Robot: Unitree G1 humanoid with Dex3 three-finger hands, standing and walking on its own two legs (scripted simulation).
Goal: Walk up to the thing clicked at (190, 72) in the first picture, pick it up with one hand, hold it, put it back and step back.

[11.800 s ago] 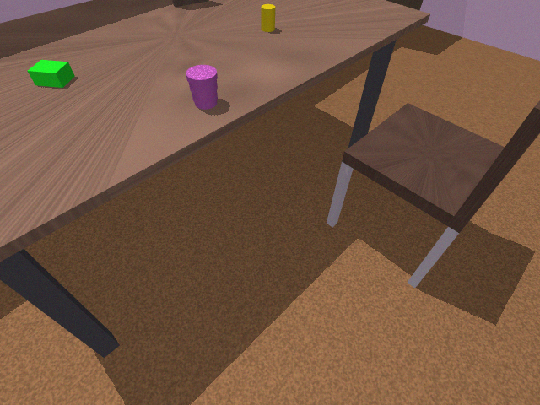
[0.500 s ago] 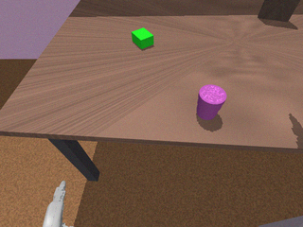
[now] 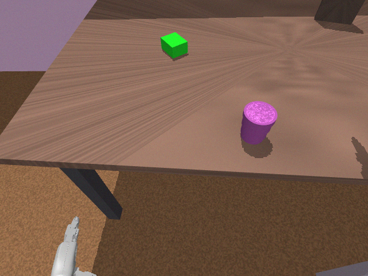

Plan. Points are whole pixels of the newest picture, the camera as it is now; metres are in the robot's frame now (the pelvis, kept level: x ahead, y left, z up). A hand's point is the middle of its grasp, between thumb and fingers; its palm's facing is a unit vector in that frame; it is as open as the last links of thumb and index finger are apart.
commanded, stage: approach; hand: right
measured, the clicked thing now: (255, 124) +0.47 -0.15 +0.03
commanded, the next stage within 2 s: close in in 0.24 s
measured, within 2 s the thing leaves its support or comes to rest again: neither
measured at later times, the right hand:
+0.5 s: hand (285, 124) +0.46 -0.22 +0.04, palm faces +0.04 +1.00 +0.07, open 17.8 cm
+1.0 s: hand (264, 119) +0.47 -0.16 +0.05, palm faces +0.06 +1.00 +0.02, open 17.8 cm
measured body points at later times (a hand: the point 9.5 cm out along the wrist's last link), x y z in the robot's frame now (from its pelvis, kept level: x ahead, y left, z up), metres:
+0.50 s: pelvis -0.02 +0.00 -0.03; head +0.08 -0.03 +0.41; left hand +0.12 +0.27 -0.08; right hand +0.46 -0.27 +0.04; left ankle -0.02 +0.14 -0.73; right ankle +0.00 -0.11 -0.73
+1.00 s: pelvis -0.03 +0.01 -0.04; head +0.06 -0.02 +0.40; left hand +0.11 +0.28 -0.08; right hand +0.46 -0.22 +0.05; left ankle -0.02 +0.14 -0.73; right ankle +0.00 -0.11 -0.73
